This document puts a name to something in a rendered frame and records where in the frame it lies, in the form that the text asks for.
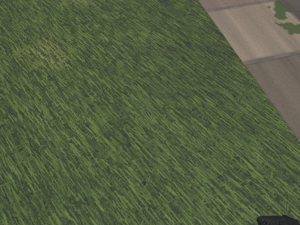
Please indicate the right robot hand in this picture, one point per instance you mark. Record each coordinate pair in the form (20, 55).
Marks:
(277, 220)

